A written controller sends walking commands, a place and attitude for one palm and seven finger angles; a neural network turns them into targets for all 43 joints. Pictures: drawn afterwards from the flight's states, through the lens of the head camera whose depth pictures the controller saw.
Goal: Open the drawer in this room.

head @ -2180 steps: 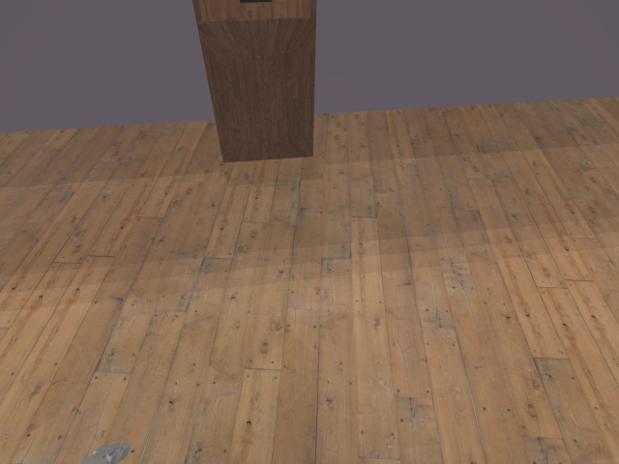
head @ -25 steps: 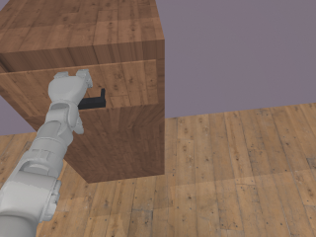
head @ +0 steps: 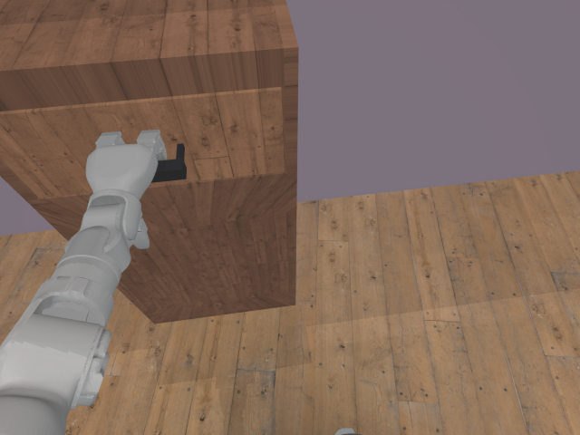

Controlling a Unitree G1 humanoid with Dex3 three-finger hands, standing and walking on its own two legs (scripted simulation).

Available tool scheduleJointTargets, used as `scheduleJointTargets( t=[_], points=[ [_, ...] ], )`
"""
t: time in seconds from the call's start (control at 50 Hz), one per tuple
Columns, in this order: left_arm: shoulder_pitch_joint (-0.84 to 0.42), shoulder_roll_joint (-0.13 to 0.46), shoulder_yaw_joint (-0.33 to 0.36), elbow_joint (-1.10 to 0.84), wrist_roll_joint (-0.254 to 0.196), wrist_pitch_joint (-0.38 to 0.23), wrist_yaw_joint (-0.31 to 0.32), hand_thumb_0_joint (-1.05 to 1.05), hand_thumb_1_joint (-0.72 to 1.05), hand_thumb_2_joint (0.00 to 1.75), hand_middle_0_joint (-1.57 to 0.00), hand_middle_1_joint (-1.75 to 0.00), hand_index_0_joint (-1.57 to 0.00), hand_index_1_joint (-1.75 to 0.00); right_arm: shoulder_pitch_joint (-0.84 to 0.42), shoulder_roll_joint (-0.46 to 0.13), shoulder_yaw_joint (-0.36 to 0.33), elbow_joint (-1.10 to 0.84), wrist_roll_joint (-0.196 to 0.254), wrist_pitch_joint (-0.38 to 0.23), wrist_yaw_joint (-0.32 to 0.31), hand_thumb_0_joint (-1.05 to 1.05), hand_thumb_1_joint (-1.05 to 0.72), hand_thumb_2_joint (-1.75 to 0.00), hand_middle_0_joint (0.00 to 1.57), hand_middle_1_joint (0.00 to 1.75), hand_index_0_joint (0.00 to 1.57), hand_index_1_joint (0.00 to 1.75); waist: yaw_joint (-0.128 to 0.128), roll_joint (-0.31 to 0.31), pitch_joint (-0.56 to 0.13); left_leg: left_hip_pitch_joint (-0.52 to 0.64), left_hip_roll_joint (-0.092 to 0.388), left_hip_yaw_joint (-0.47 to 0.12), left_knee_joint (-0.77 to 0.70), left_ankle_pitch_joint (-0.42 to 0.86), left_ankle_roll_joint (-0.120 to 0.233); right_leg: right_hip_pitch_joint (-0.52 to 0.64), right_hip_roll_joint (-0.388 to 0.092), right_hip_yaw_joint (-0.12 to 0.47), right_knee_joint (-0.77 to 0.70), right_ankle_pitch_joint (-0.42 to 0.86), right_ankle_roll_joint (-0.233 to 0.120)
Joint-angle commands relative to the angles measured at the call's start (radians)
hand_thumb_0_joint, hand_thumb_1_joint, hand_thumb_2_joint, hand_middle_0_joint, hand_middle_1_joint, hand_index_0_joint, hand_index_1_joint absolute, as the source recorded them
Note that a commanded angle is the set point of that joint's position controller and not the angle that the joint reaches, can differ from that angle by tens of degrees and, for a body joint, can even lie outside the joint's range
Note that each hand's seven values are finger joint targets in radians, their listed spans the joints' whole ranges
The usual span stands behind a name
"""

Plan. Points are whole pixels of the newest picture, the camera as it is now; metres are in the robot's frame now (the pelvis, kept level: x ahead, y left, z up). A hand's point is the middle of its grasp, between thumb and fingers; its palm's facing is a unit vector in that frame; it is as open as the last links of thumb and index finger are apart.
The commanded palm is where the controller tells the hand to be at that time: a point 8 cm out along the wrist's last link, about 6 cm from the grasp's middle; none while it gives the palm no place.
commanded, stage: lower the fingers behind the handle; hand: left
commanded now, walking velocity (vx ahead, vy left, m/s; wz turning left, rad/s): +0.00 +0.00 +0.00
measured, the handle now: (146, 162) +0.51 +0.23 +0.06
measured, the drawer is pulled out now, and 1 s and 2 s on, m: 0.00 0.00 0.06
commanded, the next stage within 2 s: close the thumb around the handle in 0.36 s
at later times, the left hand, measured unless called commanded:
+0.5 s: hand (142, 194) +0.46 +0.24 +0.03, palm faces -0.01 -0.01 -1.00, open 13.8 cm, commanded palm +0.44 +0.24 +0.09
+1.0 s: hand (144, 195) +0.46 +0.23 +0.03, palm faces -0.03 -0.01 -1.00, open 6.7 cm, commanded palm +0.44 +0.24 +0.09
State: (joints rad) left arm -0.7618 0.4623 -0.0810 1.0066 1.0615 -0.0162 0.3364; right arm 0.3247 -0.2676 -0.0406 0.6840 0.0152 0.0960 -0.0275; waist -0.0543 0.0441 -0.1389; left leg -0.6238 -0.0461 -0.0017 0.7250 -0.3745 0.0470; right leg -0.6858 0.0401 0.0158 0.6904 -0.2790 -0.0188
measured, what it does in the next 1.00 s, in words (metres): stands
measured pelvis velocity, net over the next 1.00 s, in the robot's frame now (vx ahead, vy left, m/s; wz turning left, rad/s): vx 0.02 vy -0.01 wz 0.00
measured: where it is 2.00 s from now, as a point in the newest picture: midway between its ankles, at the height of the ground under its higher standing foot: outside the picture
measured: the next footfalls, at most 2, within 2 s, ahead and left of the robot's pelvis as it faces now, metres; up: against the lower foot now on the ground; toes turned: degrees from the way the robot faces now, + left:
none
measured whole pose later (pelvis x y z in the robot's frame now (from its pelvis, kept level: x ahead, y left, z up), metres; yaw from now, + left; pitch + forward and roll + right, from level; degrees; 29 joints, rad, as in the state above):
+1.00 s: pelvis +0.02 -0.01 +0.00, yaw +0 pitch +16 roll -1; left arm -0.68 0.46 -0.04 0.96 1.07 -0.04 0.33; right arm 0.31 -0.26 -0.05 0.68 0.00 0.10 -0.03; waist -0.06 0.05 -0.13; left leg -0.59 -0.04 -0.01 0.71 -0.40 0.04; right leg -0.65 0.05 0.01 0.68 -0.30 -0.03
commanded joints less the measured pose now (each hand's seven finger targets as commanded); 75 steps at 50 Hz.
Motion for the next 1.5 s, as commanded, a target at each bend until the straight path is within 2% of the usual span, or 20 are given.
scheduleJointTargets(
  t=[0.0, 0.1, 0.14, 0.2, 0.26, 0.32, 0.38, 0.44, 0.62, 0.68, 0.76, 0.8, 0.94, 1.0, 1.04, 1.22, 1.3, 1.4, 1.46, 1.48],
  points=[
    [-0.361, 0.261, 0.087, -0.097, -0.004, 0.032, -0.004, 0.00, -0.50, 0.30, -0.30, -1.20, -0.30, -1.20, 0.065, -0.147, -0.044, -0.086, 0.007, -0.024, -0.018, 0.00, -0.90, -0.90, 0.20, 0.30, 0.20, 0.30, -0.016, -0.048, -0.287, 0.076, 0.014, 0.001, -0.099, 0.231, -0.003, 0.258, -0.007, -0.007, -0.075, 0.152, -0.020],
    [-0.425, 0.341, 0.157, -0.232, 0.023, -0.052, 0.029, 0.00, -0.50, 0.30, -0.30, -1.20, -0.30, -1.20, 0.074, -0.138, -0.054, -0.086, -0.012, -0.039, -0.031, 0.00, -0.90, -0.90, 0.20, 0.30, 0.20, 0.30, -0.004, 0.015, -0.417, 0.131, 0.014, -0.005, -0.071, 0.315, 0.000, 0.297, -0.005, 0.005, -0.045, 0.217, -0.022],
    [-0.374, 0.252, 0.106, -0.194, 0.025, -0.044, 0.036, 0.00, -0.50, 0.30, -0.30, -1.20, -0.30, -1.20, 0.081, -0.131, -0.056, -0.078, -0.012, -0.045, -0.023, 0.00, -0.90, -0.90, 0.20, 0.30, 0.20, 0.30, -0.013, 0.015, -0.379, 0.142, 0.020, -0.009, -0.068, 0.339, -0.009, 0.246, 0.000, -0.014, -0.043, 0.214, -0.024],
    [-0.327, 0.227, 0.099, -0.154, 0.008, -0.027, 0.039, 0.00, -0.50, 0.30, -0.30, -1.20, -0.30, -1.20, 0.084, -0.135, -0.058, -0.072, -0.007, -0.045, -0.011, 0.00, -0.90, -0.90, 0.20, 0.30, 0.20, 0.30, -0.009, 0.002, -0.343, 0.136, 0.024, -0.007, -0.070, 0.356, -0.014, 0.234, 0.004, -0.019, -0.046, 0.219, -0.025],
    [-0.359, 0.219, 0.095, -0.194, 0.001, -0.018, 0.045, 0.00, -0.50, 0.30, -0.30, -1.20, -0.30, -1.20, 0.091, -0.136, -0.064, -0.068, -0.009, -0.043, -0.006, 0.00, -0.90, -0.90, 0.20, 0.30, 0.20, 0.30, -0.012, 0.000, -0.382, 0.166, 0.025, -0.010, -0.066, 0.404, -0.014, 0.253, 0.004, -0.019, -0.044, 0.258, -0.023],
    [-0.376, 0.216, 0.091, -0.189, 0.003, -0.009, 0.046, 0.00, -0.50, 0.30, -0.30, -1.20, -0.30, -1.20, 0.090, -0.137, -0.064, -0.061, -0.006, -0.041, -0.005, 0.00, -0.90, -0.90, 0.20, 0.30, 0.20, 0.30, -0.023, -0.025, -0.345, 0.156, 0.024, -0.013, -0.070, 0.391, -0.010, 0.246, 0.004, -0.020, -0.051, 0.254, -0.022],
    [-0.395, 0.261, 0.131, -0.259, 0.010, -0.025, 0.055, 0.00, -0.50, 0.30, -0.30, -1.20, -0.30, -1.20, 0.080, -0.139, -0.067, -0.066, -0.016, -0.040, -0.008, 0.00, -0.90, -0.90, 0.20, 0.30, 0.20, 0.30, -0.007, 0.015, -0.411, 0.191, 0.023, -0.013, -0.061, 0.449, -0.010, 0.277, 0.003, -0.013, -0.042, 0.295, -0.025],
    [-0.367, 0.222, 0.099, -0.215, 0.014, -0.013, 0.055, 0.00, -0.50, 0.30, -0.30, -1.20, -0.30, -1.20, 0.080, -0.133, -0.064, -0.060, -0.011, -0.038, -0.006, 0.00, -0.90, -0.90, 0.20, 0.30, 0.20, 0.30, -0.017, -0.006, -0.364, 0.168, 0.022, -0.009, -0.064, 0.420, -0.011, 0.264, 0.002, -0.018, -0.046, 0.282, -0.022],
    [-0.371, 0.198, 0.070, -0.174, 0.015, 0.019, 0.038, 0.00, 0.00, 0.52, -0.34, -1.25, -0.34, -1.25, 0.070, -0.134, -0.061, -0.062, -0.007, -0.031, -0.008, 0.00, -0.90, -0.90, 0.20, 0.30, 0.20, 0.30, -0.027, -0.012, -0.335, 0.172, 0.021, -0.007, -0.069, 0.415, -0.012, 0.254, 0.000, -0.021, -0.053, 0.284, -0.022],
    [-0.368, 0.229, 0.094, -0.193, 0.013, 0.016, 0.033, 0.00, 0.17, 0.59, -0.35, -1.27, -0.35, -1.27, 0.070, -0.136, -0.060, -0.067, -0.011, -0.027, -0.011, 0.00, -0.90, -0.90, 0.20, 0.30, 0.20, 0.30, -0.016, -0.012, -0.383, 0.174, 0.016, -0.005, -0.063, 0.439, -0.011, 0.298, -0.001, -0.013, -0.049, 0.322, -0.023],
    [-0.334, 0.197, 0.074, -0.190, 0.007, 0.015, 0.022, 0.00, 0.40, 0.68, -0.36, -1.30, -0.36, -1.30, 0.063, -0.130, -0.059, -0.074, -0.008, -0.025, -0.010, 0.00, -0.90, -0.90, 0.20, 0.30, 0.20, 0.30, -0.013, -0.021, -0.357, 0.173, 0.017, 0.000, -0.065, 0.446, -0.010, 0.297, -0.003, -0.015, -0.052, 0.334, -0.020],
    [-0.339, 0.194, 0.076, -0.227, 0.005, 0.003, 0.018, 0.00, 0.51, 0.73, -0.37, -1.31, -0.37, -1.31, 0.067, -0.128, -0.063, -0.078, -0.011, -0.025, -0.010, 0.00, -0.90, -0.90, 0.20, 0.30, 0.20, 0.30, -0.007, -0.010, -0.403, 0.191, 0.017, 0.002, -0.063, 0.474, -0.009, 0.324, -0.004, -0.010, -0.048, 0.362, -0.019],
    [-0.325, 0.263, 0.125, -0.221, 0.011, -0.022, 0.035, 0.00, 0.90, 0.90, -0.40, -1.35, -0.40, -1.35, 0.050, -0.131, -0.056, -0.078, -0.009, -0.029, -0.018, 0.00, -0.90, -0.90, 0.20, 0.30, 0.20, 0.30, -0.004, -0.020, -0.335, 0.126, 0.011, 0.008, -0.077, 0.377, -0.004, 0.323, -0.008, -0.002, -0.056, 0.315, -0.020],
    [-0.315, 0.268, 0.132, -0.241, 0.014, -0.024, 0.041, 0.00, 0.90, 0.90, -0.40, -1.35, -0.40, -1.35, 0.058, -0.128, -0.060, -0.080, -0.011, -0.029, -0.015, 0.00, -0.90, -0.90, 0.20, 0.30, 0.20, 0.30, 0.008, 0.015, -0.395, 0.146, 0.011, 0.008, -0.069, 0.432, -0.009, 0.343, -0.007, -0.002, -0.041, 0.352, -0.022],
    [-0.334, 0.226, 0.102, -0.245, 0.011, -0.024, 0.045, 0.00, 0.90, 0.90, -0.40, -1.35, -0.40, -1.35, 0.064, -0.127, -0.065, -0.071, -0.011, -0.034, -0.011, 0.00, -0.90, -0.90, 0.20, 0.30, 0.20, 0.30, -0.008, 0.012, -0.388, 0.174, 0.018, 0.004, -0.064, 0.448, -0.011, 0.308, -0.003, -0.010, -0.044, 0.342, -0.021],
    [-0.340, 0.224, 0.100, -0.235, 0.011, -0.014, 0.050, 0.00, 0.90, 0.90, -0.40, -1.35, -0.40, -1.35, 0.069, -0.132, -0.068, -0.056, -0.010, -0.034, -0.009, 0.00, -0.90, -0.90, 0.20, 0.30, 0.20, 0.30, -0.014, 0.010, -0.376, 0.194, 0.021, -0.005, -0.063, 0.464, -0.014, 0.280, 0.001, -0.018, -0.046, 0.325, -0.022],
    [-0.244, 0.240, 0.135, -0.241, -0.004, -0.013, 0.041, 0.00, 0.90, 0.90, -0.40, -1.35, -0.40, -1.35, 0.061, -0.132, -0.067, -0.067, -0.012, -0.030, -0.006, 0.00, -0.90, -0.90, 0.20, 0.30, 0.20, 0.30, 0.019, -0.015, -0.412, 0.186, 0.020, 0.003, -0.067, 0.499, -0.013, 0.347, -0.002, -0.010, -0.044, 0.376, -0.021],
    [-0.106, 0.222, 0.138, -0.306, -0.019, -0.013, 0.026, 0.00, 0.90, 0.90, -0.40, -1.35, -0.40, -1.35, 0.028, -0.129, -0.066, -0.095, -0.004, -0.028, -0.001, 0.00, -0.90, -0.90, 0.20, 0.30, 0.20, 0.30, 0.046, 0.002, -0.384, 0.194, 0.027, 0.004, -0.084, 0.534, -0.015, 0.366, -0.002, -0.009, -0.049, 0.388, -0.024],
    [-0.035, 0.172, 0.109, -0.400, -0.032, -0.006, 0.022, 0.00, 0.90, 0.90, -0.40, -1.35, -0.40, -1.35, 0.011, -0.127, -0.070, -0.115, 0.000, -0.032, 0.007, 0.00, -0.90, -0.90, 0.20, 0.30, 0.20, 0.30, 0.049, 0.002, -0.393, 0.233, 0.035, -0.002, -0.082, 0.603, -0.019, 0.367, 0.000, -0.013, -0.054, 0.408, -0.021],
    [0.003, 0.201, 0.144, -0.413, -0.034, -0.001, 0.021, 0.00, 0.90, 0.90, -0.40, -1.35, -0.40, -1.35, 0.008, -0.131, -0.071, -0.117, -0.001, -0.031, 0.009, 0.00, -0.90, -0.90, 0.20, 0.30, 0.20, 0.30, 0.060, -0.020, -0.402, 0.227, 0.037, -0.005, -0.081, 0.632, -0.019, 0.389, -0.001, -0.010, -0.051, 0.425, -0.022]
  ],
)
